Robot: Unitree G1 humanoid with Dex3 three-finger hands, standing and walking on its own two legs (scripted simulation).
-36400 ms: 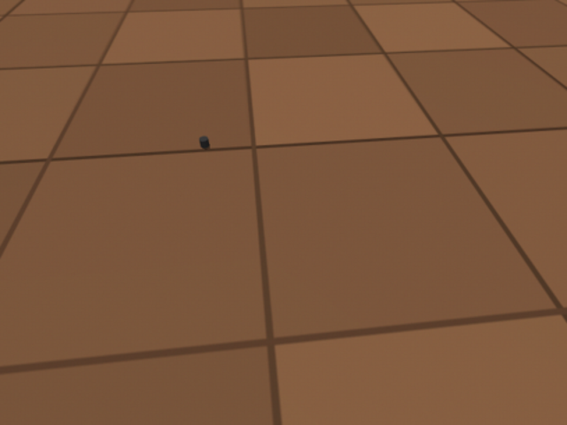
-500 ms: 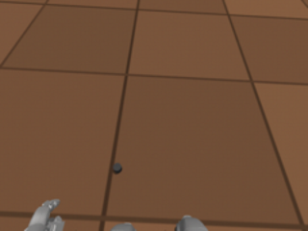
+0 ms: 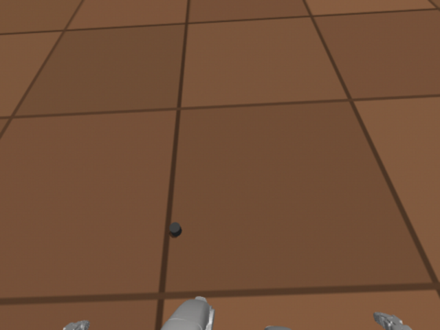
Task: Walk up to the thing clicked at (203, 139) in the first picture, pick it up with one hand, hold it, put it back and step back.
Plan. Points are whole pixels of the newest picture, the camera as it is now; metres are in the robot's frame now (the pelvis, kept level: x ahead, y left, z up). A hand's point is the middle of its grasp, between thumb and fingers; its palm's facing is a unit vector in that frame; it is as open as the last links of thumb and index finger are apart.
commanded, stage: step back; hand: left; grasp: from above
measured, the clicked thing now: (175, 229) +0.58 +0.28 -0.73
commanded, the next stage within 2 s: none
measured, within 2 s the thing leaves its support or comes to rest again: neither
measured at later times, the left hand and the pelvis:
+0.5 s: hand out of the picture -0.06 +0.29 -0.15, palm faces +0.05 -0.93 -0.37, open 7.4 cm; pelvis -0.15 +0.01 +0.01, yaw +2 degrees
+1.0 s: hand out of the picture -0.22 +0.26 -0.14, palm faces +0.07 -0.91 -0.42, open 7.4 cm; pelvis -0.33 -0.02 -0.01, yaw +6 degrees
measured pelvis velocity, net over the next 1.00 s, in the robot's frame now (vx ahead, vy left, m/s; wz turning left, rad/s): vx -0.33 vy -0.02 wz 0.10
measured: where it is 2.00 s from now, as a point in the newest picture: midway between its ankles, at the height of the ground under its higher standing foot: outside the picture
